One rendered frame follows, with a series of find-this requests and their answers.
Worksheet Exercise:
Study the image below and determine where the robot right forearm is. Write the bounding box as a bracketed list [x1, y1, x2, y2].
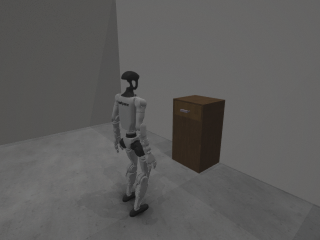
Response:
[138, 123, 152, 154]

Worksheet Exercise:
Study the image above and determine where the drawer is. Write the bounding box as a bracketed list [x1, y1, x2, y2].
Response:
[174, 100, 202, 121]

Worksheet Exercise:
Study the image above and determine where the handle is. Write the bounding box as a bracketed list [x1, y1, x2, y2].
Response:
[180, 109, 190, 113]

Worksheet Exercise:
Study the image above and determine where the left robot foot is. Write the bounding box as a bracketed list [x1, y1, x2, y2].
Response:
[122, 191, 136, 202]

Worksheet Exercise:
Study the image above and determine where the left robot hand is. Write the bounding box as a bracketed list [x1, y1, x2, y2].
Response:
[113, 137, 124, 153]

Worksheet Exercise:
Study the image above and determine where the robot left forearm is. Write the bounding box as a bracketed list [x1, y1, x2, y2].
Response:
[111, 118, 121, 139]

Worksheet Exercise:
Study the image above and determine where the right robot hand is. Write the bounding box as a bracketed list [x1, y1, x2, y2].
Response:
[144, 152, 157, 172]

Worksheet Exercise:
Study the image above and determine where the cabinet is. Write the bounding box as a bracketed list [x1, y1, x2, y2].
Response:
[172, 95, 225, 173]

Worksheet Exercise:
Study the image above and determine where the right robot foot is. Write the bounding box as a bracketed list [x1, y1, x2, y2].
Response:
[129, 204, 149, 217]

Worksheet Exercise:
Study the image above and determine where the robot foot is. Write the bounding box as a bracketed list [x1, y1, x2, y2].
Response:
[129, 204, 149, 217]
[122, 191, 136, 202]

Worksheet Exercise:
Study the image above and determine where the robot right upper arm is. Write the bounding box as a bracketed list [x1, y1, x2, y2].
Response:
[134, 97, 147, 131]

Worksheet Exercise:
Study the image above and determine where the robot left upper arm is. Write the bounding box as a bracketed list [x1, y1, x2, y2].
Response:
[111, 94, 122, 122]

